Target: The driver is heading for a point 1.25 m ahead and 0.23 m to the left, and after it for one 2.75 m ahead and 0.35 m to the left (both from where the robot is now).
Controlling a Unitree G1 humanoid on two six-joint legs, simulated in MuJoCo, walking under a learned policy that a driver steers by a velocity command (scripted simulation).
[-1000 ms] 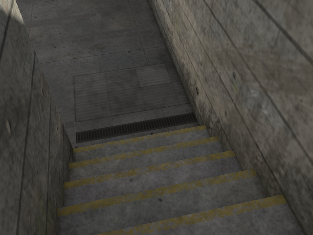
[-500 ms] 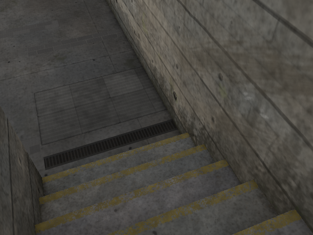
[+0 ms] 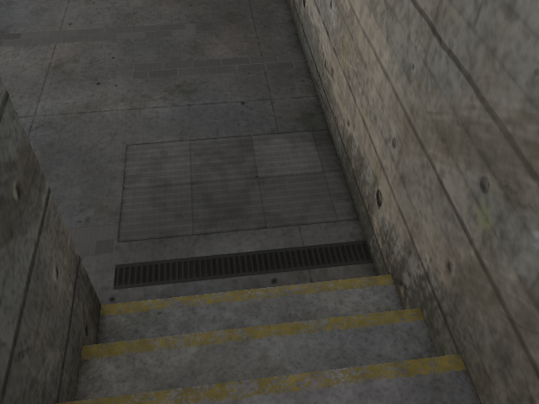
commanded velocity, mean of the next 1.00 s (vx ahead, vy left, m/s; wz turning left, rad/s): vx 0.50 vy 0.00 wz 0.40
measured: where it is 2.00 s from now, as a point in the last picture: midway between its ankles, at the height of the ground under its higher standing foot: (204, 335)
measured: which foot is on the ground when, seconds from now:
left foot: up 0.00-0.40, down 0.42-0.86, up 0.88-1.00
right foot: down 0.00-0.40, up 0.42-0.84, down 0.86-1.00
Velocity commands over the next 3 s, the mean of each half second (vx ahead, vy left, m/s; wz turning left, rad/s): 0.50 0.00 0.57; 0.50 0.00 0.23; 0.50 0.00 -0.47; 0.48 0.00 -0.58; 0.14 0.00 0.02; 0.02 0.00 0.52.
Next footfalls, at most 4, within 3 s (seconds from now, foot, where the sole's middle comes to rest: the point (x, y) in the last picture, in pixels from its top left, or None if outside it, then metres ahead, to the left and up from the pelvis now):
0.42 left None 0.31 0.21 -0.95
0.86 right None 0.64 0.07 -1.13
1.38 left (165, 368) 0.90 0.36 -1.31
2.00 right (242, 321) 1.18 0.08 -1.49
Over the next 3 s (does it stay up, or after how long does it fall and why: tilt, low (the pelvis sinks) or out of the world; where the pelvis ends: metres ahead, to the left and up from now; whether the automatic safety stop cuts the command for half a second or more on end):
stays up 1.46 0.21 -0.91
